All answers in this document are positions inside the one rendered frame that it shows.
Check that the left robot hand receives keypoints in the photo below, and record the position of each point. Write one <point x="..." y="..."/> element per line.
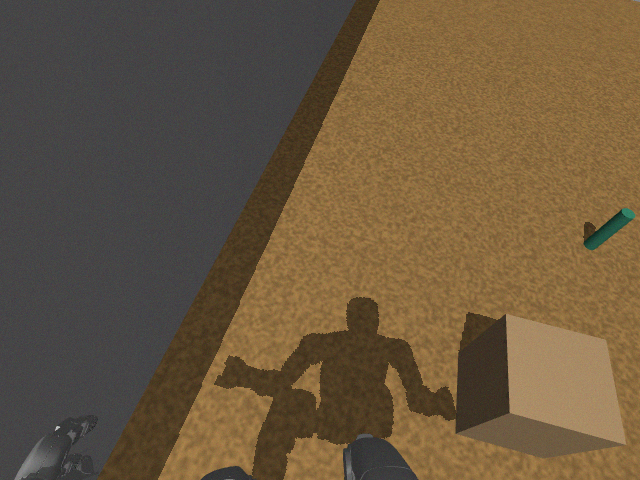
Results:
<point x="49" y="459"/>

